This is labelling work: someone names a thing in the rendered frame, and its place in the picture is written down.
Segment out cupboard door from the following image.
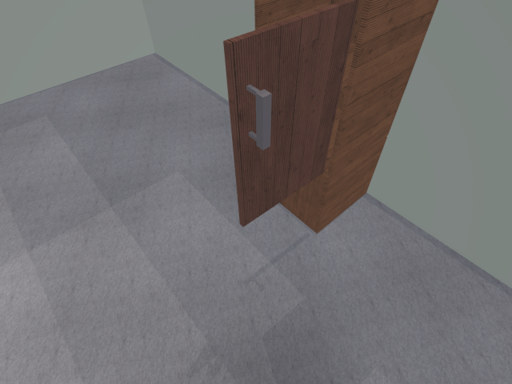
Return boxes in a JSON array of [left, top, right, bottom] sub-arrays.
[[223, 0, 359, 227]]

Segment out handle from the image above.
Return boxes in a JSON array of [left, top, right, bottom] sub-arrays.
[[246, 84, 272, 150]]

